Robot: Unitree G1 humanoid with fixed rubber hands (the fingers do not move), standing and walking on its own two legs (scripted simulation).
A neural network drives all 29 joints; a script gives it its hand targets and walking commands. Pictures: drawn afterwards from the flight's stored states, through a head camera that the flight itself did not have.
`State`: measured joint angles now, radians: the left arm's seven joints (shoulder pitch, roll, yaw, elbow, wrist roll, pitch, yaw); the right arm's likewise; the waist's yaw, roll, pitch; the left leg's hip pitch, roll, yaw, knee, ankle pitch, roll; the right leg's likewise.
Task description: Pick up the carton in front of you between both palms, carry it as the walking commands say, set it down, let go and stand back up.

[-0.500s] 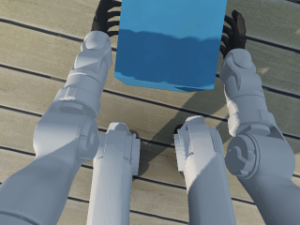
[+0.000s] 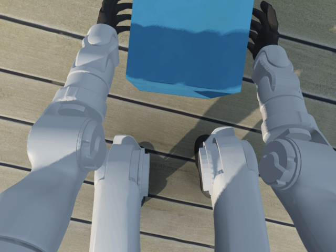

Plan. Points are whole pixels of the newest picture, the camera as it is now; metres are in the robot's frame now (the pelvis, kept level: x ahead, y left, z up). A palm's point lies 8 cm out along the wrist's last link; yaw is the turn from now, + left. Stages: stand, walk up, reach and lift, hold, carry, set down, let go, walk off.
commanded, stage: set down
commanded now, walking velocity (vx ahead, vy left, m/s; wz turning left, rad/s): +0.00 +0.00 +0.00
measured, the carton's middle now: (182, 48) +0.51 -0.05 -0.24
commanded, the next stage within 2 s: let go in 1.38 s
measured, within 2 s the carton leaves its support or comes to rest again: neither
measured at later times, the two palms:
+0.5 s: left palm (91, 22) +0.54 +0.13 -0.14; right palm (291, 44) +0.48 -0.25 -0.14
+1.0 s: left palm out of the picture +0.54 +0.14 +0.02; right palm out of the picture +0.48 -0.25 +0.02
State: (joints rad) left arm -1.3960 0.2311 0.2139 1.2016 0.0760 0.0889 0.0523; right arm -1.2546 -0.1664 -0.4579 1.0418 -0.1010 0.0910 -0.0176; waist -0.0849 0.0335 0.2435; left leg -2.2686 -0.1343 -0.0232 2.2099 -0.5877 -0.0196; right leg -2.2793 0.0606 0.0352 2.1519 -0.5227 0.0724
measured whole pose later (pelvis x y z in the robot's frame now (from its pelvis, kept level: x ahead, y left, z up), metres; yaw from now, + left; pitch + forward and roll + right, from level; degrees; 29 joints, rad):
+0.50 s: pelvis +0.00 -0.01 +0.01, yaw -1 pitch +37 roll -1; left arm -1.23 0.36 0.01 0.90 -0.19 0.07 0.11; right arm -1.12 -0.30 -0.19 0.88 0.25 0.01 -0.11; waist -0.08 0.00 0.25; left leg -2.24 -0.07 -0.01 2.20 -0.61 -0.02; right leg -2.27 0.03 0.00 2.14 -0.52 0.02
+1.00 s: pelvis +0.02 -0.01 +0.13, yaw +0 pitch +47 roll +0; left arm -1.07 0.30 0.15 0.83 -0.05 0.14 0.05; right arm -0.93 -0.21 -0.29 0.72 0.11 0.11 -0.07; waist -0.09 0.02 -0.07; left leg -2.01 -0.06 -0.03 1.75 -0.55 -0.02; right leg -2.04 0.04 0.01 1.70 -0.47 0.01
